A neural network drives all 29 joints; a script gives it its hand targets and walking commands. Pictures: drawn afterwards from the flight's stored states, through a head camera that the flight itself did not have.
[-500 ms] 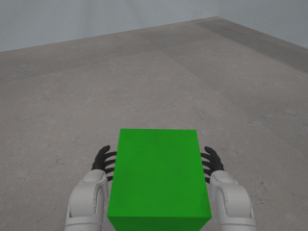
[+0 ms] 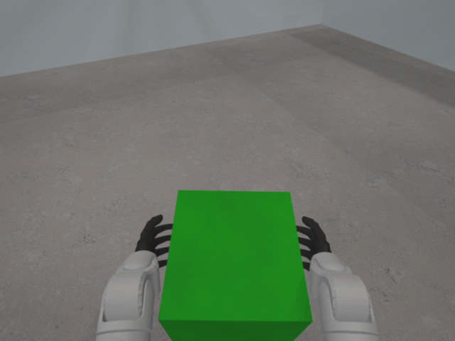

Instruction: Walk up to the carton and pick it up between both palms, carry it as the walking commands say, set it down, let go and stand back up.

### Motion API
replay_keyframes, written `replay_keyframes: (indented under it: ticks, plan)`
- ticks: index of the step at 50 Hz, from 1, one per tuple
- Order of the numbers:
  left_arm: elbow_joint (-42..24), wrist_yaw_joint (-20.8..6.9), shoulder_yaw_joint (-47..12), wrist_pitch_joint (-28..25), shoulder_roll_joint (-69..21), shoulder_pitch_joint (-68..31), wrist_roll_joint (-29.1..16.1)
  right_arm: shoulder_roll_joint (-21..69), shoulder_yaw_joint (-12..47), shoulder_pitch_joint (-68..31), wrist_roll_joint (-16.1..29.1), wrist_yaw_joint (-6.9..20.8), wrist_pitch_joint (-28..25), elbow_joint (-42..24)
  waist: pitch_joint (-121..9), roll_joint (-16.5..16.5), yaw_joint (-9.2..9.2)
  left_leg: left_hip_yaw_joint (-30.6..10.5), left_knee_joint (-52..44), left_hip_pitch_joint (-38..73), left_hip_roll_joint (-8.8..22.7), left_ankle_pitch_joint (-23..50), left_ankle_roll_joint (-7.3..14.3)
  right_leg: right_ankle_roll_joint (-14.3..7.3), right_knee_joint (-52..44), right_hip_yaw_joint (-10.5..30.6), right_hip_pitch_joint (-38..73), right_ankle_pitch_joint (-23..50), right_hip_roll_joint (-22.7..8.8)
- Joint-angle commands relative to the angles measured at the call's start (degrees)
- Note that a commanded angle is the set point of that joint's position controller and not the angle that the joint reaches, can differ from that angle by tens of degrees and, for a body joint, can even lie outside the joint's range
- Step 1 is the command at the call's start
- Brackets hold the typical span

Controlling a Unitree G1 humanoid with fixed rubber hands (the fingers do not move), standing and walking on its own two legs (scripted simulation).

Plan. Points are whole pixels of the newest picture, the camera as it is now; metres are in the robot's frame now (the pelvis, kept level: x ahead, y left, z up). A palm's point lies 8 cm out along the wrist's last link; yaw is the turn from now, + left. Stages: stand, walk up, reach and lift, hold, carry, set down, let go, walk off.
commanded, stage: carry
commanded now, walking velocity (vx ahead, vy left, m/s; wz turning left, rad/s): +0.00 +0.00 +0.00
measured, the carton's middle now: (232, 275) +0.28 +0.00 -0.02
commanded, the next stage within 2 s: hold in 0.10 s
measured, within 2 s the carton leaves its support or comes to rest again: neither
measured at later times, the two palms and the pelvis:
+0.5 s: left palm (149, 256) +0.28 +0.14 +0.05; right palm (320, 267) +0.26 -0.14 +0.05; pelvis -0.02 +0.02 +0.00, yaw -8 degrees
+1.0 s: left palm (163, 266) +0.31 +0.14 -0.02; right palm (313, 281) +0.27 -0.15 -0.02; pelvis -0.03 +0.03 -0.01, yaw -9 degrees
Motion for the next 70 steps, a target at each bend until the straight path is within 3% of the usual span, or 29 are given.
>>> replay_keyframes:
  ticks: [1, 5, 6, 7, 10, 12, 14, 16, 18, 19, 20, 22, 25, 29, 33, 41, 50, 59, 70]
  plan:
    - [-6.7, -11.0, -29.2, -1.7, -43.6, -24.1, -14.6, 43.7, 29.6, -24.1, 14.5, 10.9, -1.8, -6.5, -13.8, -0.5, 0.02, -4.8, -3.3, 4.4, 6.7, 8.1, 1.7, 0.7, -5.2, 7.1, 5.7, 11.7, -8.8]
    - [-6.7, -11.0, -29.2, -1.7, -43.6, -24.1, -14.6, 43.8, 29.6, -24.1, 14.5, 10.9, -1.8, -6.5, -13.8, -0.5, 0.03, -4.9, -3.3, 4.4, 6.7, 8.1, 1.7, 0.7, -5.2, 7.1, 5.7, 11.6, -8.8]
    - [13.4, -11.6, -18.5, -4.0, -41.5, -18.4, -4.0, 44.0, 20.4, -17.3, 6.3, 11.9, -3.6, 13.6, 0.3, -6.2, 0.90, -10.4, -5.1, 14.5, -4.6, 8.8, 2.5, 3.6, -7.8, 18.3, 5.3, 17.2, -0.6]
    - [8.1, -11.7, -22.0, -7.9, -41.3, -19.6, -4.5, 45.7, 23.7, -19.0, 6.2, 11.5, -7.5, 8.7, 0.1, -3.9, 0.84, -10.4, -5.4, 14.4, -4.7, 9.6, 2.9, 4.2, -7.3, 18.1, 6.5, 20.3, -0.4]
    - [-1.4, -13.7, -29.4, -12.4, -46.7, -25.2, -8.2, 52.8, 29.6, -24.6, 9.9, 11.9, -12.5, 1.4, -14.4, -3.6, 0.22, -10.7, -3.9, 16.8, -4.6, 18.4, 1.6, 3.6, -3.8, 19.4, 14.7, 35.9, -0.5]
    - [-3.0, -14.0, -28.8, -13.2, -47.2, -27.1, -8.7, 54.6, 32.8, -28.6, 11.5, 12.8, -13.6, 1.9, -16.4, -2.9, 3.41, -10.2, -4.5, 13.9, -4.4, 17.3, 1.3, 3.2, -3.5, 19.8, 17.6, 33.4, -0.4]
    - [-2.1, -14.2, -28.3, -13.1, -47.1, -28.5, -8.8, 55.2, 32.5, -29.7, 11.4, 13.0, -14.1, 4.7, -14.4, -1.8, 3.39, -10.0, -4.6, 14.3, -4.4, 13.5, 0.8, 2.8, -4.6, 20.0, 14.6, 27.0, -0.3]
    - [1.2, -14.6, -25.9, -12.7, -45.9, -30.1, -8.0, 55.4, 31.9, -32.4, 11.0, 13.7, -14.4, 8.2, -10.7, -1.3, 5.14, -9.6, -5.3, 13.3, -4.3, 8.4, 1.1, 2.4, -6.4, 19.6, 11.9, 16.0, 0.2]
    - [5.1, -15.1, -24.6, -11.9, -47.4, -31.3, -7.9, 55.7, 30.1, -34.5, 10.7, 14.4, -14.4, 10.9, -8.2, -0.4, 4.39, -9.4, -5.2, 14.5, -4.2, 4.9, 0.5, 1.9, -7.4, 19.5, 8.2, 9.4, 0.3]
    - [6.3, -16.9, -32.5, -11.2, -52.4, -32.1, -9.1, 60.5, 29.4, -34.0, 10.2, 13.9, -14.1, 9.2, -12.9, -1.1, -0.23, -9.8, -4.9, 21.2, -4.7, 7.7, 0.8, 2.3, -9.7, 18.0, 8.7, 9.2, 2.2]
    - [8.4, -17.1, -30.5, -10.9, -52.2, -33.5, -8.5, 59.8, 28.0, -36.7, 9.7, 14.3, -13.8, 10.3, -10.5, -1.3, 0.99, -9.9, -5.0, 22.1, -4.6, 7.0, 0.9, 2.0, -10.1, 17.8, 6.4, 7.2, 2.4]
    - [12.6, -17.1, -25.9, -10.8, -52.5, -36.0, -6.8, 58.0, 24.0, -38.7, 8.0, 15.6, -13.3, 15.6, -5.8, -1.1, 1.67, -10.1, -5.9, 21.3, -4.2, 2.8, 1.0, 1.2, -10.6, 17.4, 4.4, 2.2, 2.6]
    - [20.2, -17.3, -20.2, -11.4, -55.3, -40.1, -4.5, 56.8, 17.8, -42.0, 5.2, 17.7, -14.0, 24.7, -1.9, 0.4, 1.29, -10.4, -7.2, 20.7, -3.4, -3.3, 0.6, -0.4, -10.4, 16.7, 2.4, -3.4, 2.7]
    - [27.7, -16.9, -14.3, -13.0, -57.7, -43.3, -1.7, 54.3, 11.1, -46.6, 1.8, 19.6, -16.4, 32.1, -0.5, 2.4, 1.21, -11.6, -7.7, 20.0, -2.5, -7.9, -0.3, -1.8, -8.0, 15.9, 0.9, -3.8, 3.3]
    - [32.0, -16.2, -10.6, -15.6, -58.4, -46.3, 0.1, 52.1, 7.3, -50.9, -0.5, 20.2, -19.5, 35.9, -0.8, 2.1, 1.22, -12.6, -7.1, 18.7, -1.9, -9.8, -0.2, -2.4, -5.2, 15.9, -0.8, -3.1, 3.6]
    - [35.1, -15.2, -7.5, -22.2, -56.7, -48.7, 2.6, 52.2, 4.8, -52.9, -2.8, 19.5, -25.5, 40.0, -6.6, -0.2, 1.70, -11.6, -1.4, 16.3, -2.6, -1.6, 0.3, -2.5, -0.7, 16.2, -5.9, 0.4, 3.9]
    - [34.8, -14.9, -8.9, -29.9, -54.9, -46.6, 4.7, 53.9, 7.4, -50.2, -3.9, 17.8, -32.4, 38.5, -17.0, -1.0, 2.04, -9.8, 5.3, 10.0, -4.6, 9.4, 1.0, -0.8, 3.5, 16.3, -10.1, 8.1, 4.7]
    - [34.3, -16.2, -10.8, -35.5, -52.7, -47.5, 5.3, 55.4, 10.5, -50.5, -4.4, 16.4, -37.3, 38.3, -23.9, -2.3, 2.03, -9.7, 12.6, -0.9, -6.1, 7.5, 1.9, 0.7, 9.0, 17.0, -15.5, 8.4, 5.2]
    - [35.2, -17.6, -12.9, -37.9, -52.2, -50.0, 4.2, 56.2, 13.7, -52.5, -2.3, 15.1, -39.6, 38.6, -33.2, -1.4, 1.89, -9.3, 21.1, -13.8, -7.3, 6.6, 1.7, 1.3, 16.9, 17.4, -22.5, 9.2, 6.3]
